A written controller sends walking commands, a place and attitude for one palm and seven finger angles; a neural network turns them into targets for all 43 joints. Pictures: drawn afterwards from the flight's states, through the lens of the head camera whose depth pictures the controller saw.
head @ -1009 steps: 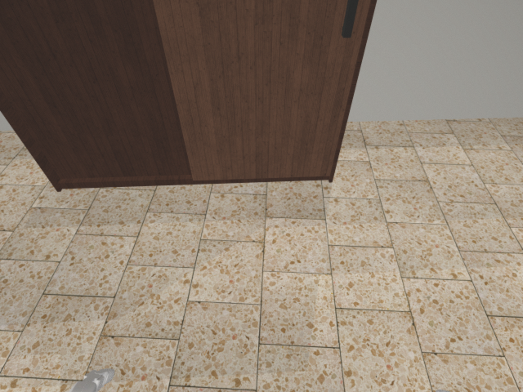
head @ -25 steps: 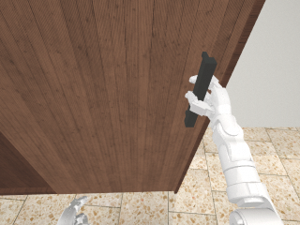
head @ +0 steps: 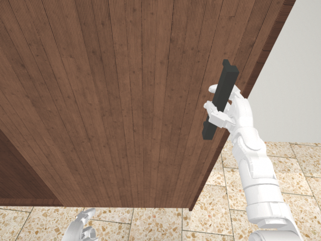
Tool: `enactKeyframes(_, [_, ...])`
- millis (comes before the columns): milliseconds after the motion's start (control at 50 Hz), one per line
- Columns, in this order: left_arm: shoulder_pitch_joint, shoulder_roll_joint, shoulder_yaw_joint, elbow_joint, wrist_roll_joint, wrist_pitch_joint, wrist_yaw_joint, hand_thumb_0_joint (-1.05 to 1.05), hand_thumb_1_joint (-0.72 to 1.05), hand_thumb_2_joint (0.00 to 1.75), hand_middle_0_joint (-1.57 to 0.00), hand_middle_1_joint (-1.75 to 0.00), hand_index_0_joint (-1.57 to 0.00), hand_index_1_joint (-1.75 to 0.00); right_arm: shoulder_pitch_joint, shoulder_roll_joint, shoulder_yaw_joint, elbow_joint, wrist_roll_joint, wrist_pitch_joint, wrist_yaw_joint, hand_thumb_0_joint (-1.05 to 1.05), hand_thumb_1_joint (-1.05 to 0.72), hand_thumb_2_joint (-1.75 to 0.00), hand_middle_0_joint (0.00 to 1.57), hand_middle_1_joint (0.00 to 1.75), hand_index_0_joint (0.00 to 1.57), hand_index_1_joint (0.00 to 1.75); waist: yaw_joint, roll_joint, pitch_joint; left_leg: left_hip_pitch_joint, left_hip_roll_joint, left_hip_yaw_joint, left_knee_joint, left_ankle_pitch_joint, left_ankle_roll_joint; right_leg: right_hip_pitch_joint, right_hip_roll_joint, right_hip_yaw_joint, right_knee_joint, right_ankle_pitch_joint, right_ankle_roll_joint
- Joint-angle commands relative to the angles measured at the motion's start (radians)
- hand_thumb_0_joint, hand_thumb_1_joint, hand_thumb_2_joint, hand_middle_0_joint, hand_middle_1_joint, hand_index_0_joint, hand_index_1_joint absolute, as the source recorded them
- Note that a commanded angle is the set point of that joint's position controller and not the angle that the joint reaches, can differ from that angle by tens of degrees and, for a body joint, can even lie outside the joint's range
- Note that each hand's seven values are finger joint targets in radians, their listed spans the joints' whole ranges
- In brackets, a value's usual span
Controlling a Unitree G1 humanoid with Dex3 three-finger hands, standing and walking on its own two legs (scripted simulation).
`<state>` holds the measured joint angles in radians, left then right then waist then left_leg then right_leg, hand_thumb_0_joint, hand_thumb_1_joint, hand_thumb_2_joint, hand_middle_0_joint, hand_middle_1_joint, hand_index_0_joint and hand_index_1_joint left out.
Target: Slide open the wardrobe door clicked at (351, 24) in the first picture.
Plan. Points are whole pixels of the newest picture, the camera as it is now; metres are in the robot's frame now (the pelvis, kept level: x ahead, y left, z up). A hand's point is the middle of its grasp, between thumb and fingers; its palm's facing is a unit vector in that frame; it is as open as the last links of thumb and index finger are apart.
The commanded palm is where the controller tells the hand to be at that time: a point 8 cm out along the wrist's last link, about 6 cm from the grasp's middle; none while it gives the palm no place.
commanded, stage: grip the handle and tug to test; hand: right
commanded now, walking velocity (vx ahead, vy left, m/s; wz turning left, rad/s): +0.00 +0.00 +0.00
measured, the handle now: (215, 102) +0.44 -0.10 +0.14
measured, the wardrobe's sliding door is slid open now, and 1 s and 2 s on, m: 0.00 0.00 0.06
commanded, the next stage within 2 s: tug the door sideways, standing still in 0.10 s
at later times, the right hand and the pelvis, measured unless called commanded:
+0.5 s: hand (212, 113) +0.39 -0.08 +0.15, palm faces -0.05 +1.00 -0.01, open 6.3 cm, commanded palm +0.36 -0.10 +0.15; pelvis +0.01 +0.00 +0.00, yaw -3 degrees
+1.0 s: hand (211, 114) +0.39 -0.08 +0.15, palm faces -0.05 +1.00 -0.06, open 6.4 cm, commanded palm +0.36 -0.08 +0.15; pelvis +0.00 -0.02 -0.01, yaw -5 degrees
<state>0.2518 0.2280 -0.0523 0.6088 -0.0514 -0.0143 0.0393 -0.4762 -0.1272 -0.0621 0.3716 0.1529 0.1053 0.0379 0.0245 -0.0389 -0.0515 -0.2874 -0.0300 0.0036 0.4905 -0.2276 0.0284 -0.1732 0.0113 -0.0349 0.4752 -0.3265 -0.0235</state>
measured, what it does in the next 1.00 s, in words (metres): stands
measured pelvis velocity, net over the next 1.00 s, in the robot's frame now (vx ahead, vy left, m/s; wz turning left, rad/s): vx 0.00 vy -0.02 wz -0.09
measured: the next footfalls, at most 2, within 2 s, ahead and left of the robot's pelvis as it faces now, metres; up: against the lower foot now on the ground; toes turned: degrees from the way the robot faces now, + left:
left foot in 1.60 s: +0.07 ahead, +0.18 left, +0.00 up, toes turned +0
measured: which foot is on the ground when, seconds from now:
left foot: down 0.00-1.00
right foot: down 0.00-1.00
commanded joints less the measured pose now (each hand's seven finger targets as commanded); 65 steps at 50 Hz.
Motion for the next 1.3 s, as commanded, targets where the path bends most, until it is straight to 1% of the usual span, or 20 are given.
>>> enactKeyframes(0, [-0.113, 0.107, 0.044, -0.171, 0.003, -0.044, 0.011, 0.0, 0.9, 0.9, -0.2, -0.3, -0.2, -0.3, -0.245, -0.147, -0.083, -0.282, 0.019, -0.062, 0.032, 0.0, -0.9, -0.9, 0.45, 1.4, 0.45, 1.4, -0.057, 0.113, -0.277, 0.266, 0.032, 0.011, -0.019, 0.394, 0.003, -0.027, -0.01, 0.001, -0.041, 0.36, -0.005])
enactKeyframes(40, [-0.122, 0.101, 0.042, -0.184, 0.001, -0.039, 0.006, 0.0, 0.9, 0.9, -0.2, -0.3, -0.2, -0.3, -0.197, -0.143, -0.081, -0.335, 0.021, -0.051, 0.036, 0.0, -0.9, -0.9, 0.45, 1.4, 0.45, 1.4, -0.065, 0.09, -0.287, 0.289, 0.034, 0.008, -0.015, 0.424, 0.004, -0.027, -0.008, -0.003, -0.045, 0.378, -0.003])
enactKeyframes(80, [-0.126, 0.1, 0.044, -0.188, 0.002, -0.036, 0.006, 0.0, 0.9, 0.9, -0.2, -0.3, -0.2, -0.3, -0.151, -0.146, -0.094, -0.357, 0.026, -0.037, 0.036, 0.0, -0.9, -0.9, 0.45, 1.4, 0.45, 1.4, -0.068, 0.114, -0.294, 0.303, 0.034, 0.007, -0.015, 0.461, 0.001, -0.023, -0.01, -0.008, -0.042, 0.4, -0.003])
enactKeyframes(180, [-0.126, 0.099, 0.047, -0.195, 0.005, -0.018, 0.002, 0.0, 0.9, 0.9, -0.2, -0.3, -0.2, -0.3, -0.136, -0.133, -0.071, -0.433, 0.017, -0.002, 0.029, 0.0, -0.9, -0.9, 0.45, 1.4, 0.45, 1.4, -0.061, 0.075, -0.298, 0.301, 0.034, 0.011, -0.008, 0.523, 0.001, 0.005, -0.009, -0.01, -0.033, 0.461, -0.001])
enactKeyframes(240, [-0.11, 0.093, 0.046, -0.168, 0.005, -0.017, 0.003, 0.0, 0.9, 0.9, -0.2, -0.3, -0.2, -0.3, -0.309, -0.014, 0.068, -0.406, 0.004, 0.022, 0.01, 0.0, -0.9, -0.9, 0.45, 1.4, 0.45, 1.4, 0.003, 0.077, -0.243, 0.203, 0.029, 0.025, -0.012, 0.495, -0.004, 0.037, -0.015, 0.008, -0.013, 0.475, -0.002])
enactKeyframes(280, [-0.096, 0.095, 0.049, -0.151, 0.009, -0.014, 0.007, 0.0, 0.9, 0.9, -0.2, -0.3, -0.2, -0.3, -0.371, 0.001, 0.076, -0.348, -0.003, 0.036, -0.013, 0.0, -0.9, -0.9, 0.45, 1.4, 0.45, 1.4, 0.017, 0.08, -0.226, 0.159, 0.025, 0.028, -0.016, 0.448, -0.006, 0.035, -0.014, 0.016, -0.005, 0.442, -0.003])
enactKeyframes(360, [-0.09, 0.087, 0.05, -0.142, 0.019, -0.013, 0.003, 0.0, 0.9, 0.9, -0.2, -0.3, -0.2, -0.3, -0.395, 0.065, 0.147, -0.354, -0.026, 0.038, -0.034, 0.0, -0.9, -0.9, 0.45, 1.4, 0.45, 1.4, 0.022, 0.063, -0.294, 0.149, 0.029, 0.036, 0.008, 0.455, -0.001, 0.069, -0.009, 0.032, 0.017, 0.484, -0.002])
enactKeyframes(380, [-0.093, 0.084, 0.049, -0.14, 0.021, -0.013, 0.0, 0.0, 0.9, 0.9, -0.2, -0.3, -0.2, -0.3, -0.4, 0.082, 0.164, -0.342, -0.03, 0.038, -0.033, 0.0, -0.9, -0.9, 0.45, 1.4, 0.45, 1.4, 0.023, 0.048, -0.29, 0.141, 0.03, 0.037, 0.011, 0.452, 0.0, 0.068, -0.008, 0.032, 0.02, 0.483, -0.001])
enactKeyframes(440, [-0.093, 0.084, 0.048, -0.139, 0.022, -0.009, -0.007, 0.0, 0.9, 0.9, -0.2, -0.3, -0.2, -0.3, -0.428, 0.123, 0.218, -0.329, -0.036, 0.025, -0.03, 0.0, -0.9, -0.9, 0.45, 1.4, 0.45, 1.4, 0.034, 0.089, -0.294, 0.124, 0.028, 0.046, 0.024, 0.433, 0.002, 0.069, -0.012, 0.051, 0.028, 0.486, -0.001])
enactKeyframes(520, [-0.103, 0.079, 0.045, -0.139, 0.022, -0.009, -0.014, 0.0, 0.9, 0.9, -0.2, -0.3, -0.2, -0.3, -0.481, 0.17, 0.279, -0.326, -0.043, 0.002, -0.026, 0.0, -0.9, -0.9, 0.45, 1.4, 0.45, 1.4, 0.044, 0.056, -0.287, 0.082, 0.028, 0.052, 0.034, 0.369, 0.007, 0.082, -0.018, 0.07, 0.032, 0.469, 0.004])
enactKeyframes(620, [-0.109, 0.075, 0.043, -0.138, 0.021, -0.015, -0.024, 0.0, 0.9, 0.9, -0.2, -0.3, -0.2, -0.3, -0.536, 0.225, 0.334, -0.303, -0.045, -0.019, -0.028, 0.0, -0.9, -0.9, 0.45, 1.4, 0.45, 1.4, 0.048, 0.04, -0.291, 0.038, 0.024, 0.059, 0.048, 0.308, 0.012, 0.096, -0.026, 0.095, 0.04, 0.467, 0.012])
enactKeyframes(680, [-0.102, 0.072, 0.042, -0.128, 0.023, -0.023, -0.03, 0.0, 0.9, 0.9, -0.2, -0.3, -0.2, -0.3, -0.549, 0.272, 0.367, -0.265, -0.039, -0.026, -0.028, 0.0, -0.9, -0.9, 0.45, 1.4, 0.45, 1.4, 0.059, 0.082, -0.27, 0.019, 0.021, 0.067, 0.054, 0.292, 0.01, 0.082, -0.028, 0.102, 0.043, 0.446, 0.012])
enactKeyframes(760, [-0.096, 0.073, 0.046, -0.122, 0.021, -0.029, -0.039, 0.0, 0.9, 0.9, -0.2, -0.3, -0.2, -0.3, -0.58, 0.302, 0.397, -0.258, -0.042, -0.04, -0.035, 0.0, -0.9, -0.9, 0.45, 1.4, 0.45, 1.4, 0.058, 0.053, -0.287, -0.01, 0.02, 0.07, 0.071, 0.268, 0.013, 0.097, -0.034, 0.12, 0.051, 0.477, 0.023])
enactKeyframes(820, [-0.089, 0.076, 0.049, -0.114, 0.023, -0.031, -0.045, 0.0, 0.9, 0.9, -0.2, -0.3, -0.2, -0.3, -0.622, 0.289, 0.393, -0.276, -0.047, -0.05, -0.044, 0.0, -0.9, -0.9, 0.45, 1.4, 0.45, 1.4, 0.06, 0.021, -0.311, -0.019, 0.02, 0.072, 0.078, 0.263, 0.015, 0.113, -0.035, 0.126, 0.058, 0.503, 0.035])
enactKeyframes(920, [-0.078, 0.077, 0.051, -0.106, 0.023, -0.032, -0.052, 0.0, 0.9, 0.9, -0.2, -0.3, -0.2, -0.3, -0.614, 0.304, 0.401, -0.243, -0.048, -0.055, -0.045, 0.0, -0.9, -0.9, 0.45, 1.4, 0.45, 1.4, 0.062, 0.053, -0.307, -0.031, 0.018, 0.077, 0.084, 0.259, 0.013, 0.107, -0.04, 0.134, 0.062, 0.525, 0.04])
enactKeyframes(1180, [-0.075, 0.077, 0.048, -0.101, 0.023, -0.041, -0.06, 0.0, 0.9, 0.9, -0.2, -0.3, -0.2, -0.3, -0.655, 0.3, 0.397, -0.227, -0.043, -0.077, -0.041, 0.0, -0.9, -0.9, 0.45, 1.4, 0.45, 1.4, 0.065, 0.051, -0.313, -0.019, 0.018, 0.073, 0.085, 0.263, 0.015, 0.081, -0.029, 0.13, 0.067, 0.483, 0.035])
enactKeyframes(1200, [-0.067, 0.086, 0.049, -0.087, 0.025, -0.036, -0.054, 0.0, 0.9, 0.9, -0.2, -0.3, -0.2, -0.3, -0.686, 0.254, 0.359, -0.181, -0.047, -0.075, -0.043, 0.0, -0.9, -0.9, 0.45, 1.4, 0.45, 1.4, 0.071, 0.05, -0.294, -0.029, 0.017, 0.071, 0.08, 0.255, 0.015, 0.066, -0.025, 0.127, 0.066, 0.465, 0.034])
enactKeyframes(1220, [-0.104, 0.122, 0.055, -0.093, 0.021, -0.02, 0.002, 0.0, 0.9, 0.9, -0.2, -0.3, -0.2, -0.3, -0.711, -0.191, 0.033, -0.224, -0.08, -0.176, -0.104, 0.0, -0.9, -0.9, 0.45, 1.4, 0.45, 1.4, 0.01, 0.063, -0.227, 0.062, 0.062, 0.013, 0.083, 0.159, -0.008, -0.084, -0.099, 0.155, 0.001, 0.32, -0.021])
enactKeyframes(1240, [-0.122, 0.085, 0.045, -0.085, 0.023, -0.007, 0.019, 0.0, 0.9, 0.9, -0.2, -0.3, -0.2, -0.3, -0.602, -0.025, 0.155, -0.164, -0.081, -0.199, -0.101, 0.0, -0.9, -0.9, 0.45, 1.4, 0.45, 1.4, 0.016, 0.084, -0.174, 0.078, 0.07, 0.01, 0.078, 0.148, -0.016, -0.103, -0.099, 0.145, -0.014, 0.219, -0.034])
enactKeyframes(1280, [-0.138, 0.074, 0.05, -0.1, 0.02, -0.006, 0.037, 0.0, 0.9, 0.9, -0.2, -0.3, -0.2, -0.3, -0.575, 0.044, 0.206, -0.179, -0.07, -0.226, -0.088, 0.0, -0.9, -0.9, 0.45, 1.4, 0.45, 1.4, 0.019, 0.013, -0.182, 0.032, 0.067, 0.011, 0.144, 0.127, -0.018, -0.057, -0.164, 0.184, -0.025, 0.205, -0.05])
